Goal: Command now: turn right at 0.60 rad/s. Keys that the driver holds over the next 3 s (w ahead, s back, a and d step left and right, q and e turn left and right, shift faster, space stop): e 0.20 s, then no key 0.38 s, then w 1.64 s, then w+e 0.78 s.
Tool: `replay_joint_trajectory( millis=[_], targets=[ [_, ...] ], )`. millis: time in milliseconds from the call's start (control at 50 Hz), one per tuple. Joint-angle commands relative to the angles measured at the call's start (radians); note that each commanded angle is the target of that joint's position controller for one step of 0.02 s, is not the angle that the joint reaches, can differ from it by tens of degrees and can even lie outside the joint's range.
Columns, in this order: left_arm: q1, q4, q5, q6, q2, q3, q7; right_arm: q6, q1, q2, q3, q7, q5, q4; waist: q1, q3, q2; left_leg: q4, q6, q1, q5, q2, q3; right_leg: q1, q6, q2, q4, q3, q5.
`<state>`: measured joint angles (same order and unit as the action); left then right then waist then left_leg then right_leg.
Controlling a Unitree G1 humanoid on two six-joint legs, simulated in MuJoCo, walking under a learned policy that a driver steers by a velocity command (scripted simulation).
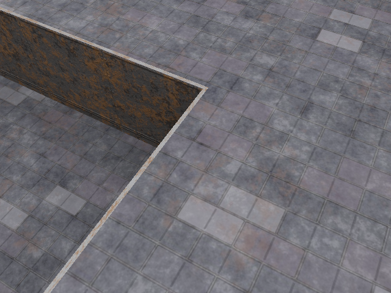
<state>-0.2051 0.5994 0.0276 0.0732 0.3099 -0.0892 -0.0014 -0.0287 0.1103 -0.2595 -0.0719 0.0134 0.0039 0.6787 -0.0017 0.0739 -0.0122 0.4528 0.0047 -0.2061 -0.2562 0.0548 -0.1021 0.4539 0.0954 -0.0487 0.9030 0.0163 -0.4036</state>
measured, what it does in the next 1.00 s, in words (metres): walks ahead: right foot, then left foot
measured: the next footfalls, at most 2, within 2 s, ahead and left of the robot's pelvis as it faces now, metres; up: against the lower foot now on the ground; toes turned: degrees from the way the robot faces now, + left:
right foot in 0.08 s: +0.04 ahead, -0.14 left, +0.00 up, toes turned -5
left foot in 0.56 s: +0.08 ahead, +0.09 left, +0.00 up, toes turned -13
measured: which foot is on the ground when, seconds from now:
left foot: down 0.00-0.10, up 0.12-0.54, down 0.56-0.82, up 0.84-1.00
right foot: up 0.00-0.06, down 0.08-1.00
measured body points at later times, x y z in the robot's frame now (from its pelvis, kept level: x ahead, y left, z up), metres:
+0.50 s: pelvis +0.01 -0.05 +0.00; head +0.03 -0.07 +0.45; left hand +0.24 +0.16 -0.08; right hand +0.10 -0.35 -0.11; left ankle +0.05 +0.10 -0.71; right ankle +0.00 -0.14 -0.74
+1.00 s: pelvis +0.11 -0.07 +0.00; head +0.13 -0.09 +0.45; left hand +0.18 +0.20 -0.11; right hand +0.22 -0.36 -0.10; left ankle +0.16 +0.07 -0.67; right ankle +0.01 -0.14 -0.74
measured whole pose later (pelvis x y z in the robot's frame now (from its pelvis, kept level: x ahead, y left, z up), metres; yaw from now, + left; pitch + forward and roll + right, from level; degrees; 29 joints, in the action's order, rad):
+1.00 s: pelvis +0.11 -0.07 +0.00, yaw -13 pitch +2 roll +1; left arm -0.45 0.77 0.00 -0.07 0.25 -0.05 -0.02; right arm 0.07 0.19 -0.29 -0.05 -0.03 0.02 0.70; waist 0.06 0.00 0.03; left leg 1.04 -0.03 -0.57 -0.29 0.05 0.00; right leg 0.07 -0.06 0.04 0.34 0.02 -0.30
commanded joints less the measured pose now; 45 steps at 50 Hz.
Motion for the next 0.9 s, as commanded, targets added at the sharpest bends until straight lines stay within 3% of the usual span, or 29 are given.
replay_joint_trajectory(
  millis=[20, 60, 80, 100, 120, 140, 160, 180, 200, 220, 260, 340, 500, 540, 560, 580, 600, 620, 660, 680, 720, 740, 780, 800, 820, 840, 860, 880, 900],
  targets=[
    [0.044, -0.105, 0.002, -0.011, 0.092, -0.022, -0.008, 0.014, -0.019, -0.219, -0.064, -0.009, 0.019, -0.059, -0.026, -0.145, 0.206, -0.068, -0.221, 0.140, 0.484, 0.254, 0.138, -0.032, -0.030, 0.017, -0.152, -0.068, 0.025],
    [-0.016, -0.087, 0.000, -0.007, 0.092, -0.032, -0.015, 0.020, -0.032, -0.213, -0.063, -0.010, 0.039, -0.049, 0.020, -0.154, 0.193, 0.012, -0.165, 0.101, 0.405, 0.241, 0.093, -0.160, -0.080, 0.043, -0.360, -0.095, 0.173],
    [-0.063, -0.072, -0.004, -0.010, 0.119, -0.047, -0.010, 0.023, 0.013, -0.173, -0.053, -0.011, 0.039, -0.025, 0.035, -0.164, 0.132, 0.105, -0.101, 0.019, 0.297, 0.204, 0.046, -0.295, -0.117, 0.060, -0.472, -0.064, 0.282],
    [-0.102, -0.081, -0.004, -0.019, 0.222, -0.075, 0.003, 0.024, 0.044, -0.117, -0.037, -0.013, 0.001, -0.029, 0.025, -0.172, -0.125, 0.368, 0.000, -0.207, -0.022, 0.101, -0.052, -0.475, -0.190, -0.121, -0.539, 0.209, 0.596],
    [-0.088, -0.108, -0.027, -0.039, 0.298, -0.078, 0.004, 0.026, -0.021, -0.083, -0.019, -0.005, -0.039, -0.089, 0.015, -0.195, -0.337, 0.601, 0.060, -0.465, -0.437, -0.036, 0.013, -0.510, -0.397, -0.344, -0.507, 0.526, 0.845],
    [-0.108, -0.104, -0.052, -0.063, 0.231, -0.064, -0.009, 0.027, -0.093, -0.144, -0.038, 0.006, -0.021, -0.093, 0.091, -0.253, -0.201, 0.741, 0.051, -0.474, -0.430, -0.031, 0.141, -0.463, -0.457, -0.342, -0.548, 0.513, 0.708],
    [-0.066, -0.091, -0.057, -0.077, 0.202, -0.047, -0.008, 0.023, -0.106, -0.162, -0.043, 0.010, -0.005, -0.088, 0.062, -0.196, -0.155, 0.763, 0.035, -0.479, -0.345, -0.011, 0.162, -0.411, -0.404, -0.282, -0.560, 0.426, 0.580],
    [-0.013, -0.087, -0.037, -0.078, 0.174, -0.041, 0.000, 0.022, -0.088, -0.154, -0.045, 0.016, -0.004, -0.071, 0.035, -0.161, -0.103, 0.731, 0.031, -0.485, -0.257, 0.005, 0.168, -0.388, -0.346, -0.221, -0.563, 0.366, 0.461],
    [0.029, -0.092, -0.019, -0.073, 0.150, -0.028, 0.008, 0.018, -0.074, -0.160, -0.047, 0.020, -0.009, -0.061, 0.018, -0.141, -0.111, 0.702, 0.038, -0.475, -0.193, 0.009, 0.171, -0.360, -0.317, -0.192, -0.563, 0.335, 0.449],
    [0.056, -0.098, -0.019, -0.069, 0.139, -0.019, 0.017, 0.016, -0.049, -0.158, -0.047, 0.017, -0.011, -0.049, 0.001, -0.147, -0.127, 0.718, 0.049, -0.432, -0.137, -0.004, 0.158, -0.326, -0.311, -0.168, -0.564, 0.302, 0.488],
    [0.068, -0.101, -0.033, -0.069, 0.121, -0.008, 0.024, 0.017, -0.002, -0.144, -0.043, 0.010, -0.005, -0.025, -0.010, -0.177, -0.115, 0.709, 0.067, -0.384, -0.071, -0.018, 0.143, -0.319, -0.313, -0.147, -0.565, 0.263, 0.527],
    [0.050, -0.074, -0.039, -0.075, 0.113, 0.000, 0.027, 0.012, -0.017, -0.118, -0.027, 0.010, -0.005, -0.024, 0.010, -0.164, -0.118, 0.526, 0.087, -0.340, -0.041, -0.010, 0.149, -0.330, -0.317, -0.135, -0.566, 0.254, 0.485],
    [0.072, -0.031, -0.039, -0.068, 0.094, 0.016, 0.003, 0.025, -0.010, -0.108, -0.015, -0.002, 0.002, -0.028, 0.025, -0.117, -0.121, 0.191, 0.059, -0.136, -0.101, -0.019, 0.135, -0.250, -0.329, -0.132, -0.530, 0.328, 0.388],
    [0.085, -0.016, -0.030, -0.070, 0.060, 0.032, 0.002, 0.038, 0.039, -0.083, -0.004, -0.010, -0.010, -0.013, -0.025, -0.128, -0.083, -0.050, 0.036, 0.011, 0.124, -0.020, 0.131, -0.216, -0.279, -0.096, -0.500, 0.312, 0.408],
    [0.050, -0.005, -0.041, -0.077, 0.037, 0.039, 0.003, 0.044, 0.056, -0.110, -0.005, -0.010, -0.026, -0.013, -0.015, -0.158, -0.038, -0.070, 0.015, 0.110, 0.295, 0.036, 0.189, -0.185, -0.227, -0.060, -0.479, 0.290, 0.351],
    [-0.007, 0.004, -0.057, -0.087, 0.045, 0.035, -0.002, 0.045, 0.052, -0.182, -0.018, -0.006, -0.031, -0.023, 0.039, -0.174, 0.076, -0.017, -0.026, 0.153, 0.464, 0.112, 0.237, -0.152, -0.181, 0.014, -0.431, 0.220, 0.238],
    [-0.029, 0.018, -0.056, -0.090, 0.026, 0.038, -0.002, 0.044, 0.038, -0.156, -0.014, -0.010, -0.021, 0.000, 0.059, -0.197, 0.167, -0.022, -0.072, 0.079, 0.218, 0.103, 0.239, -0.203, -0.145, 0.069, -0.456, 0.134, 0.108],
    [0.030, 0.019, -0.056, -0.086, 0.056, 0.034, 0.000, 0.043, 0.027, -0.118, -0.006, -0.014, -0.012, -0.012, 0.018, -0.160, 0.142, -0.055, -0.077, 0.027, -0.031, 0.064, 0.229, -0.209, -0.130, 0.089, -0.424, 0.105, 0.037],
    [0.070, 0.008, -0.038, -0.078, 0.058, 0.026, 0.004, 0.047, 0.065, -0.143, -0.009, -0.007, -0.010, -0.003, -0.006, -0.081, 0.160, -0.122, -0.101, -0.026, -0.346, 0.079, 0.288, -0.123, -0.142, 0.119, -0.329, 0.051, -0.102],
    [0.068, 0.001, -0.032, -0.082, 0.046, 0.026, 0.002, 0.053, 0.096, -0.156, -0.012, -0.003, -0.005, 0.006, -0.011, -0.037, 0.192, -0.171, -0.134, -0.027, -0.435, 0.130, 0.365, -0.068, -0.143, 0.124, -0.278, 0.023, -0.097],
    [0.068, 0.001, -0.016, -0.105, 0.027, 0.025, -0.004, 0.059, 0.141, -0.177, -0.016, 0.004, 0.006, 0.020, -0.017, 0.022, 0.221, -0.234, -0.196, -0.036, -0.485, 0.232, 0.496, -0.023, -0.149, 0.093, -0.223, -0.017, -0.042],
    [0.060, 0.005, -0.013, -0.117, 0.020, 0.024, -0.009, 0.059, 0.136, -0.181, -0.016, 0.006, 0.011, 0.018, -0.009, 0.032, 0.215, -0.237, -0.201, -0.055, -0.460, 0.239, 0.498, -0.045, -0.160, 0.078, -0.238, -0.017, -0.035],
    [-0.022, 0.042, -0.010, -0.135, 0.005, 0.021, -0.020, 0.054, 0.067, -0.171, -0.010, 0.001, 0.020, -0.004, 0.046, 0.022, 0.197, -0.202, -0.161, -0.152, -0.372, 0.175, 0.388, -0.232, -0.191, 0.081, -0.392, -0.032, 0.005],
    [-0.083, 0.071, -0.012, -0.138, 0.023, 0.011, -0.023, 0.056, 0.040, -0.146, -0.003, -0.001, 0.020, -0.018, 0.071, 0.004, 0.163, -0.127, -0.128, -0.211, -0.285, 0.123, 0.319, -0.342, -0.198, 0.069, -0.432, 0.002, 0.063],
    [-0.163, 0.093, -0.018, -0.143, 0.078, -0.006, -0.022, 0.066, 0.000, -0.087, 0.015, -0.003, 0.018, -0.049, 0.093, -0.017, 0.016, 0.075, -0.067, -0.301, -0.174, 0.022, 0.188, -0.421, -0.245, -0.026, -0.521, 0.196, -0.056],
    [-0.241, 0.102, -0.019, -0.151, 0.159, -0.029, -0.030, 0.085, -0.023, -0.071, 0.021, -0.002, 0.018, -0.085, 0.114, -0.034, -0.196, 0.352, -0.013, -0.450, -0.139, -0.073, 0.076, -0.524, -0.345, -0.199, -0.658, 0.514, -0.117],
    [-0.270, 0.103, -0.027, -0.162, 0.146, -0.023, -0.032, 0.100, -0.045, -0.121, 0.007, 0.000, 0.029, -0.101, 0.127, -0.009, -0.217, 0.550, -0.014, -0.607, -0.294, -0.071, 0.150, -0.574, -0.429, -0.294, -0.701, 0.681, -0.016],
    [-0.262, 0.104, -0.027, -0.174, 0.109, -0.009, -0.028, 0.111, -0.007, -0.136, -0.002, -0.006, 0.037, -0.089, 0.096, -0.006, -0.144, 0.672, -0.034, -0.686, -0.279, -0.036, 0.187, -0.628, -0.430, -0.297, -0.672, 0.632, 0.077],
    [-0.255, 0.100, -0.025, -0.180, 0.096, -0.006, -0.023, 0.118, 0.012, -0.120, 0.003, -0.013, 0.034, -0.077, 0.083, -0.032, -0.086, 0.709, -0.054, -0.725, -0.202, -0.008, 0.191, -0.665, -0.405, -0.273, -0.659, 0.550, 0.117]
  ],
)
Over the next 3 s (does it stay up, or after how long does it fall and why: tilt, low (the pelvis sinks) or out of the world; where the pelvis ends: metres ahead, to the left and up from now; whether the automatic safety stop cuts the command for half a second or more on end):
stays up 1.14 -0.33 -0.02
